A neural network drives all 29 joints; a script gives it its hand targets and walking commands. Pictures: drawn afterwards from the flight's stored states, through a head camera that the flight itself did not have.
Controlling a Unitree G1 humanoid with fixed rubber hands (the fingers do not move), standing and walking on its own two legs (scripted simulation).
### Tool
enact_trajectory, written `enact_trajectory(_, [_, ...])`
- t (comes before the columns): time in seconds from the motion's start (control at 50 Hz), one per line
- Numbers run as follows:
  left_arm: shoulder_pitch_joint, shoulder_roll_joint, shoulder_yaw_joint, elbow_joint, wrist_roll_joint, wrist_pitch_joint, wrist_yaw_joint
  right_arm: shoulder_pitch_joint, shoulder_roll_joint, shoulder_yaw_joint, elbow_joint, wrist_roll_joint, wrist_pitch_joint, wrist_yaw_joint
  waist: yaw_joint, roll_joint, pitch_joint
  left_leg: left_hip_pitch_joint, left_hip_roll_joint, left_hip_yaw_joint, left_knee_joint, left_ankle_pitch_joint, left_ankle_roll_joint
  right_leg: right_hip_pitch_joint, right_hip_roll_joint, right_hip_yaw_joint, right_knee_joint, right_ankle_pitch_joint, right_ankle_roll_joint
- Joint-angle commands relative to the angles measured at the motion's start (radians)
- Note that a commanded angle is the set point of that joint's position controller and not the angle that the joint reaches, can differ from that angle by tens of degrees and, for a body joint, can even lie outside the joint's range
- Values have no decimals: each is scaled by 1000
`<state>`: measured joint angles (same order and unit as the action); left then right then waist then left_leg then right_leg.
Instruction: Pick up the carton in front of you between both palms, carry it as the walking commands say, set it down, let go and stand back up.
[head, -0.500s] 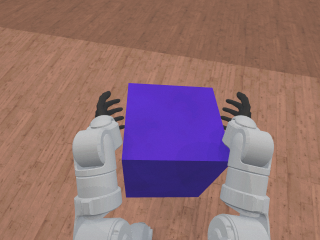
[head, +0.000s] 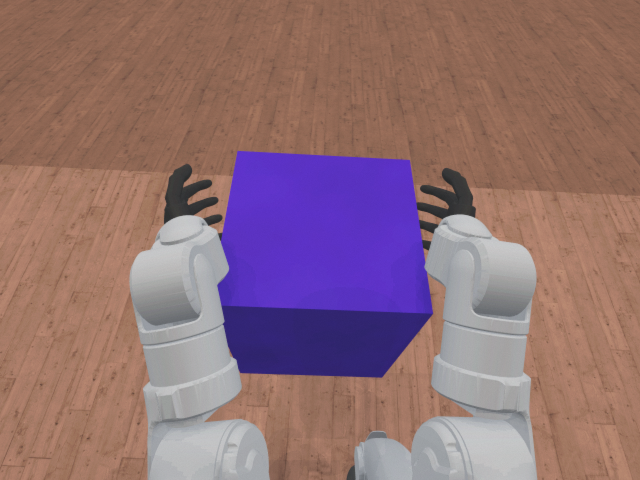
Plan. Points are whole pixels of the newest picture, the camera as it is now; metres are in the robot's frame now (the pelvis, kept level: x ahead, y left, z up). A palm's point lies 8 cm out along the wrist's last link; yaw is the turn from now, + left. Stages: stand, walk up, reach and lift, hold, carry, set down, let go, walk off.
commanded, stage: carry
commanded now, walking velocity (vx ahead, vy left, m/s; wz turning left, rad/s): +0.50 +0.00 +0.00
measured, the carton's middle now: (317, 276) +0.38 -0.02 +0.04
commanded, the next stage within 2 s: none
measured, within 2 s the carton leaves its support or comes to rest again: neither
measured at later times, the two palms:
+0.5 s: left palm (156, 48) +0.65 +0.18 +0.22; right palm (355, 63) +0.65 -0.10 +0.20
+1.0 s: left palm (146, 23) +0.74 +0.21 +0.22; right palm (327, 22) +0.76 -0.07 +0.21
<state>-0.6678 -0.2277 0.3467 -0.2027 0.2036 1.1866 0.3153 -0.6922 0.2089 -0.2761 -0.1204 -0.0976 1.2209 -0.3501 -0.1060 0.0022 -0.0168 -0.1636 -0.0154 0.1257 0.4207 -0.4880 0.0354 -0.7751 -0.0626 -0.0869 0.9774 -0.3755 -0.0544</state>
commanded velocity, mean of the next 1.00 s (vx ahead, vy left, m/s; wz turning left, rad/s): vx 0.10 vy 0.00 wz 0.00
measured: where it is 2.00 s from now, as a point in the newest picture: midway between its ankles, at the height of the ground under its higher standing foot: (293, 428)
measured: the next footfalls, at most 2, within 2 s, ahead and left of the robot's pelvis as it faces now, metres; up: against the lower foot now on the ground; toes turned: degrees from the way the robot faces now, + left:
right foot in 0.08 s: +0.25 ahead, -0.13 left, +0.05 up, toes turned -6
left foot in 0.38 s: +0.41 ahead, +0.11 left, +0.07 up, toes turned +6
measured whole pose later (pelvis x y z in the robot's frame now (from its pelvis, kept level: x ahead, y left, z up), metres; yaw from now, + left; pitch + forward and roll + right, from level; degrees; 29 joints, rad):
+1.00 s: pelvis +0.42 +0.06 +0.06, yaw +2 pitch +2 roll -2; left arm -0.67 -0.24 0.33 -0.01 0.21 1.20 0.32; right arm -0.68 0.20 -0.36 0.06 -0.21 1.19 -0.33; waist 0.03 0.02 -0.09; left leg -0.21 -0.05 0.07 0.54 -0.51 0.06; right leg -0.27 0.01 -0.09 0.59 -0.51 -0.04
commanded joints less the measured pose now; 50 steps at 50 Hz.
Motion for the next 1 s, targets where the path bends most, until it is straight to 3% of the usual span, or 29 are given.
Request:
enact_trajectory(0.0, [-549, -684, -591, 97, -271, 43, -155, -673, 792, 612, 7, 337, -12, 213, 94, 162, -383, 162, 250, -138, -74, 657, 138, 227, 45, -111, -153, 22, -22])
enact_trajectory(0.04, [-559, -702, -590, 163, -289, 51, -147, -611, 745, 550, 74, 294, 5, 205, 200, 166, -449, 87, 186, 15, 221, 1000, 51, 585, 167, -201, -324, 76, -47])
enact_trajectory(0.06, [-591, -720, -620, 128, -322, 40, -149, -615, 743, 528, 69, 269, 2, 199, 251, 131, -555, -34, 139, 52, 447, 910, 24, 823, 137, -134, -360, 36, -65])
enact_trajectory(0.08, [-629, -717, -612, 137, -326, 34, -145, -673, 765, 514, 32, 268, 4, 203, 220, -210, -658, -311, 48, 16, 777, 565, -32, 991, -176, 501, -503, -141, -207])
enact_trajectory(0.1, [-629, -775, -602, 136, -349, 31, -152, -638, 783, 478, 82, 254, 9, 202, 201, -292, -596, -549, -74, -84, 1001, -5, -24, 1047, -250, 817, -671, 14, -290])
enact_trajectory(0.12, [-773, -824, -695, 21, -401, 17, -159, -663, 816, 480, 62, 225, -8, 199, 215, -190, -568, -676, -35, -161, 1113, -57, 6, 1081, -305, 809, -579, 198, -346])
enact_trajectory(0.14, [-625, -821, -663, 110, -381, 28, -164, -716, 784, 495, -17, 254, -23, 194, 218, -68, -517, -726, -7, -172, 1152, -48, 11, 1046, -264, 673, -516, 469, -321])
enact_trajectory(0.16, [-677, -905, -720, 106, -445, 23, -174, -679, 797, 468, 22, 231, -30, 194, 207, 22, -539, -726, 31, -190, 1081, -32, 27, 1023, -230, 526, -492, 452, -259])
enact_trajectory(0.2, [-777, -941, -773, 14, -500, 1, -192, -622, 805, 466, 39, 189, -36, 191, 182, -94, -508, -683, 62, -195, 869, -9, 15, 952, -202, 404, -513, 341, -204])
enact_trajectory(0.26, [-841, -921, -786, -64, -540, -13, -196, -681, 812, 491, -8, 220, -50, 190, 154, -55, -481, -561, 93, -133, 582, -47, 10, 800, -235, 280, -558, 416, -200])
enact_trajectory(0.3, [-691, -889, -733, 61, -476, 9, -189, -661, 762, 534, -66, 232, -45, 189, 102, -193, -508, -279, 52, -59, 314, 99, 11, 678, -182, 135, -563, 414, -123])
enact_trajectory(0.34, [-674, -895, -710, 63, -439, 25, -175, -731, 773, 565, -136, 277, -34, 205, 85, -121, -553, -41, -57, 76, 135, 266, 4, 617, -136, 23, -407, 371, -69])
enact_trajectory(0.36, [-650, -845, -726, 63, -433, 30, -172, -696, 728, 562, -97, 287, -25, 200, 75, -38, -615, 139, -38, 37, 75, 269, 15, 566, -77, -42, -267, 351, -26])
enact_trajectory(0.38, [-618, -803, -674, 111, -385, 44, -165, -697, 672, 548, -87, 264, -26, 189, 61, 174, -651, 275, 198, -343, -9, 367, 89, 400, 5, -73, -76, 120, 54])
enact_trajectory(0.4, [-657, -778, -682, 46, -393, 44, -151, -666, 683, 543, -43, 285, -13, 186, 53, 332, -615, 399, 349, -629, -35, 781, 167, 193, 107, -22, 102, -219, 85])
enact_trajectory(0.44, [-561, -751, -596, 164, -324, 66, -139, -598, 677, 521, 25, 260, 18, 185, 80, 127, -562, 380, 328, -525, 86, 992, 185, 117, 46, 91, 163, -266, 75])
enact_trajectory(0.46, [-541, -736, -556, 158, -292, 60, -142, -698, 762, 548, -28, 313, 12, 199, 44, 12, -557, 353, 330, -492, 72, 955, 160, 118, 36, 94, 114, -227, 73])
enact_trajectory(0.52, [-570, -836, -556, 217, -315, 63, -155, -861, 804, 592, -139, 359, -7, 216, 49, 125, -546, 302, 266, -330, 44, 920, 134, 153, 34, 64, -69, -166, 64])
enact_trajectory(0.6, [-655, -798, -590, 81, -325, 35, -156, -701, 883, 609, -28, 362, -6, 228, 51, 70, -607, 285, 254, -266, 54, 898, 105, 334, 101, 12, -258, -108, 63])
enact_trajectory(0.64, [-648, -835, -628, 66, -337, 41, -150, -745, 821, 606, -93, 351, -13, 225, 64, 198, -594, 237, 235, -231, 71, 845, 91, 415, 90, 24, -396, -22, 56])
enact_trajectory(0.66, [-660, -768, -613, 34, -331, 30, -147, -746, 847, 603, -48, 354, -5, 221, 70, 113, -608, 211, 204, -174, 83, 738, 79, 521, 77, -7, -485, 87, 51])
enact_trajectory(0.68, [-617, -771, -604, 128, -336, 52, -149, -631, 778, 546, 40, 308, -3, 215, 102, 122, -595, 94, 204, -199, 84, 595, 67, 636, 31, 34, -542, 137, 27])
enact_trajectory(0.72, [-672, -762, -593, 98, -303, 35, -144, -723, 817, 581, -11, 316, -10, 209, 90, -5, -581, 1, 159, -170, 135, 681, -30, 739, -52, 142, -393, 514, -49])
enact_trajectory(0.76, [-579, -738, -580, 148, -282, 35, -155, -677, 816, 547, 71, 271, -2, 204, 123, -28, -610, -18, 104, -139, 150, 519, -20, 783, -110, 164, -364, 715, -81])
enact_trajectory(0.84, [-613, -774, -608, 116, -336, 36, -166, -713, 815, 536, 45, 288, -1, 196, 108, -49, -578, 76, 90, -143, 158, 549, 1, 734, -75, 147, -359, 699, -73])
enact_trajectory(0.88, [-659, -795, -599, 151, -359, 31, -160, -670, 807, 497, 109, 249, -1, 182, 108, -30, -559, 149, 122, -167, 147, 827, 14, 679, -27, 89, -337, 544, -31])
enact_trajectory(0.9, [-608, -810, -614, 190, -338, 32, -158, -577, 801, 449, 182, 224, -4, 189, 120, 75, -575, 205, 112, -169, 150, 824, 24, 646, -26, 95, -345, 446, -30])
enact_trajectory(0.96, [-583, -846, -559, 276, -291, 9, -169, -610, 831, 449, 189, 208, -26, 206, 103, 0, -492, 177, 130, -181, 115, 744, 30, 654, -20, 99, -383, 438, -29])
enact_trajectory(0.98, [-632, -886, -577, 251, -299, -7, -174, -590, 855, 432, 213, 189, -32, 216, 113, 75, -468, 183, 133, -176, 110, 759, 9, 641, -37, 103, -391, 401, -24])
